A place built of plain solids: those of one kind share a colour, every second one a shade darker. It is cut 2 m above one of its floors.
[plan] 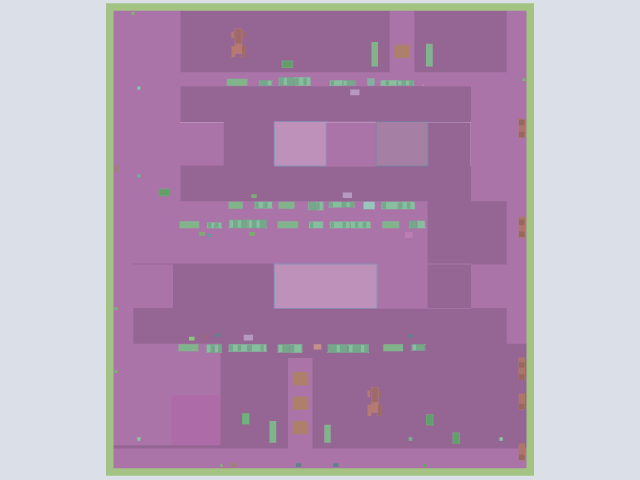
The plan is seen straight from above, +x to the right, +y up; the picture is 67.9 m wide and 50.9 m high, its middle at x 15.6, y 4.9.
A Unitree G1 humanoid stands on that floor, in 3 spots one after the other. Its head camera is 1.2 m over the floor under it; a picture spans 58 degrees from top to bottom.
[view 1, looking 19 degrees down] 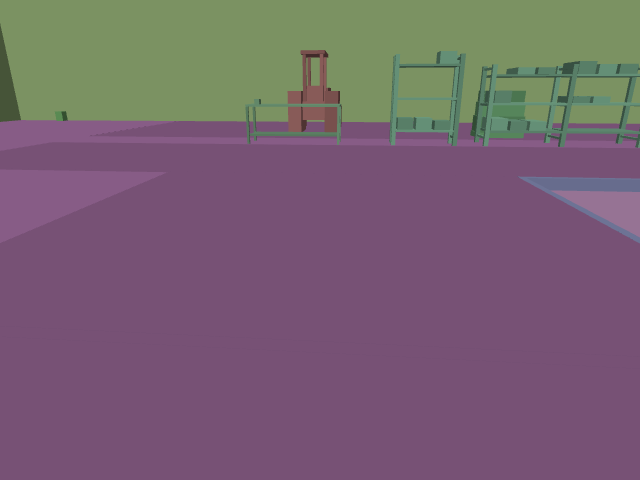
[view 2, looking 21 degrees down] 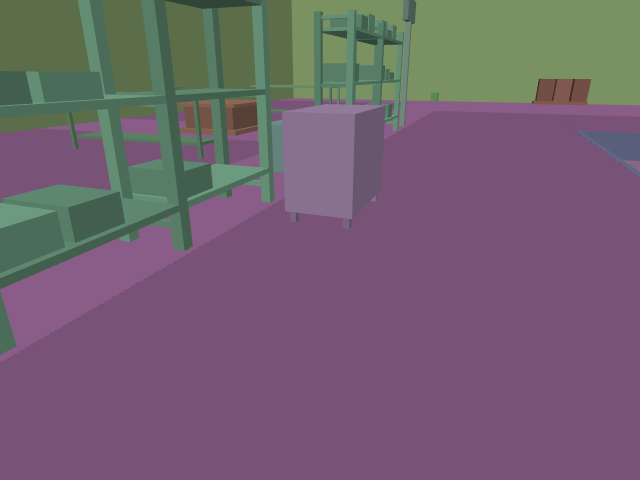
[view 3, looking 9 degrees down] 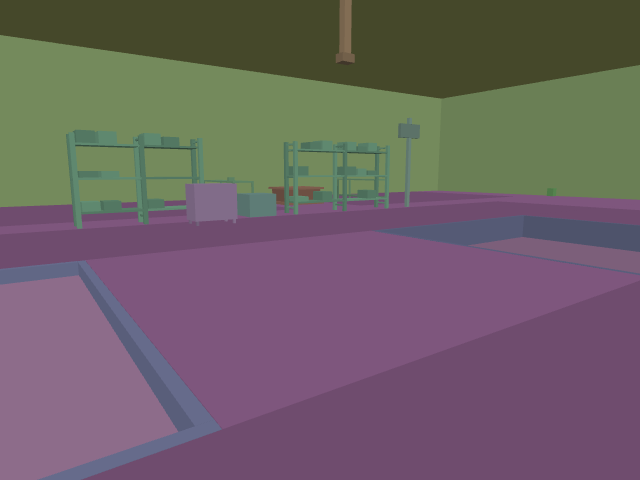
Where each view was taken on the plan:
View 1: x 8.35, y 10.90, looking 95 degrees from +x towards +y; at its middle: floor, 3.68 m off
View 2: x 15.60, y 19.30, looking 21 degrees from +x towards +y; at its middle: floor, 3.35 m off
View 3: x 15.60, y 10.90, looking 55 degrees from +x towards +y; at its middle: floor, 7.67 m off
